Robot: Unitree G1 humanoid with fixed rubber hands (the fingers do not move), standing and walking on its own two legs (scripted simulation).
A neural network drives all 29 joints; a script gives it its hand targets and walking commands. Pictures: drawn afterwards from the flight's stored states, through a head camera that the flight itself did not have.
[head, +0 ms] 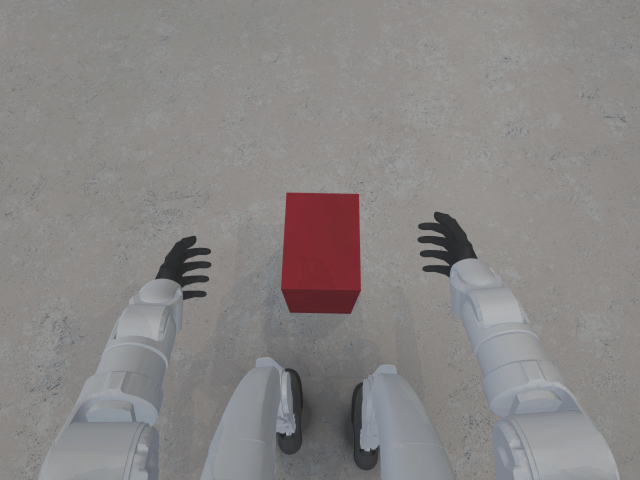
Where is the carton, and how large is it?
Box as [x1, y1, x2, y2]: [281, 193, 360, 313]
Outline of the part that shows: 286,193 281,289 290,312 350,313 360,290 358,194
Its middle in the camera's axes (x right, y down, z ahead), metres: +0.01 +0.06 +1.03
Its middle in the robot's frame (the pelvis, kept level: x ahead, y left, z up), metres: +0.53 +0.01 -0.55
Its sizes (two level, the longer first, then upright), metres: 0.240 0.177 0.291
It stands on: the floor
